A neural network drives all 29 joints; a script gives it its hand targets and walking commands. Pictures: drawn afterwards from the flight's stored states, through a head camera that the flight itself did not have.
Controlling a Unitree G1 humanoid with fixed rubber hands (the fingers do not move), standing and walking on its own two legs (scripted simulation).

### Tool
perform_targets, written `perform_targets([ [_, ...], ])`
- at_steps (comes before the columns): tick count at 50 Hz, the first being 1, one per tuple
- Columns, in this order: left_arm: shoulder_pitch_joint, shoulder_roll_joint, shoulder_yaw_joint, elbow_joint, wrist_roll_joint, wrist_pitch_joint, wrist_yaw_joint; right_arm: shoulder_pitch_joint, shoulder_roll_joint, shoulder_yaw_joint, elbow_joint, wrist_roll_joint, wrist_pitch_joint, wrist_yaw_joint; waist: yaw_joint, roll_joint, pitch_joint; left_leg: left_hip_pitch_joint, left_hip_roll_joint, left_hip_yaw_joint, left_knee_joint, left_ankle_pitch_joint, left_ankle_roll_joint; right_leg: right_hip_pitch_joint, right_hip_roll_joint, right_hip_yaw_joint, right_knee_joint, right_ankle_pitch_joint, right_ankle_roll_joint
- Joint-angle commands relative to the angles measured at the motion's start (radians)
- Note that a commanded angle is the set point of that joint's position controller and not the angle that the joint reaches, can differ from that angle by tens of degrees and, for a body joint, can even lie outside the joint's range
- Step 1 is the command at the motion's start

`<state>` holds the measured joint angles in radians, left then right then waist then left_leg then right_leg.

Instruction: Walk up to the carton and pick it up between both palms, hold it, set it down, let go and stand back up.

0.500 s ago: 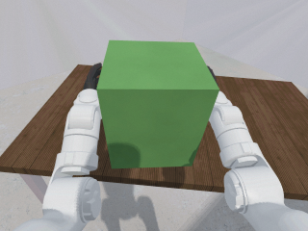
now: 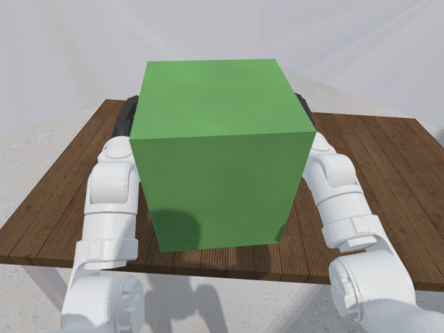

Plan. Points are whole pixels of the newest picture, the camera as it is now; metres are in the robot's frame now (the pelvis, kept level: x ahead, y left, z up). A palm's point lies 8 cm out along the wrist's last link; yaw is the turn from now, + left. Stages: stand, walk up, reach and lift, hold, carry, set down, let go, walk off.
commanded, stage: reach and lift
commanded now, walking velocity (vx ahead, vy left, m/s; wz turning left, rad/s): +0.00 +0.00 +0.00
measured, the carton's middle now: (217, 157) +0.34 -0.02 +0.19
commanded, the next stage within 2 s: hold in 0.36 s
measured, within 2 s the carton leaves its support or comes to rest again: neither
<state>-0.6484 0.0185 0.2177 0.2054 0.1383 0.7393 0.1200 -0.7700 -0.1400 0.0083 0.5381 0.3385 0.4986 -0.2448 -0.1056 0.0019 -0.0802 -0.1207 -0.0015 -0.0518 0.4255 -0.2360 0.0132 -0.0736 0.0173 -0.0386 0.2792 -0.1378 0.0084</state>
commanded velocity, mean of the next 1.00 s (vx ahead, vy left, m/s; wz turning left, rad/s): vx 0.00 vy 0.00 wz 0.00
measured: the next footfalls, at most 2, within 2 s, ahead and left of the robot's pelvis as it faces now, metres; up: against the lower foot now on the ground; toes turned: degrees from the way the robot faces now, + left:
none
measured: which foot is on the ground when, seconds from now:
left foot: down 0.00-1.00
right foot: down 0.00-1.00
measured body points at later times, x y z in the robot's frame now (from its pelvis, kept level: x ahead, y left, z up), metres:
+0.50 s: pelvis -0.02 -0.01 +0.00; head -0.09 +0.01 +0.44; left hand +0.37 +0.13 +0.24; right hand +0.37 -0.17 +0.25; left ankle +0.00 +0.10 -0.75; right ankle +0.01 -0.13 -0.75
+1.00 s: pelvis -0.02 -0.01 +0.00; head -0.09 +0.00 +0.44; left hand +0.37 +0.14 +0.24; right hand +0.38 -0.16 +0.26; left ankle +0.00 +0.11 -0.75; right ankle +0.01 -0.13 -0.75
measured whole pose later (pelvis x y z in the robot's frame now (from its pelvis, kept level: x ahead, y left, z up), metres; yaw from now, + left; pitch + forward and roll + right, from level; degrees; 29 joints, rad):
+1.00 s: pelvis -0.02 -0.01 +0.00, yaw +0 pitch -2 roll -2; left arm -0.82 0.06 0.28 0.39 0.10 0.80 0.11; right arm -0.97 -0.17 0.00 0.72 0.36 0.59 -0.26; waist -0.07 0.01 -0.15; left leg -0.18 0.00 -0.07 0.42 -0.20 0.00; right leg -0.14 0.03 -0.03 0.30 -0.12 0.00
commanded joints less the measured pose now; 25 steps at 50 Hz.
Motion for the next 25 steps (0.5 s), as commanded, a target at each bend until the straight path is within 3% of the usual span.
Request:
perform_targets([
  [1, -0.975, -0.668, -0.52, -0.245, -0.163, -0.065, -0.159, -0.936, 0.73, 0.355, -0.406, 0.13, -0.036, 0.113, -0.011, 0.058, -0.521, 0.16, -0.032, -0.026, -0.02, 0.478, -0.084, 0.163, 0.071, 0.016, 0.027, 0.338, 0.031],
  [7, -0.983, -0.666, -0.48, -0.192, -0.142, -0.04, -0.167, -0.978, 0.715, 0.335, -0.36, 0.131, -0.025, 0.123, 0.004, 0.054, -0.489, 0.144, -0.028, -0.016, -0.036, 0.434, -0.079, 0.166, 0.072, 0.02, 0.018, 0.292, 0.026],
  [25, -1.17, -0.648, -0.412, -0.08, -0.175, -0.054, -0.154, -1.115, 0.799, 0.283, -0.21, 0.142, -0.003, 0.134, 0.035, 0.033, -0.51, 0.039, -0.042, 0.0, -0.074, 0.226, -0.042, 0.149, 0.054, 0.038, 0.013, 0.174, 0.034],
])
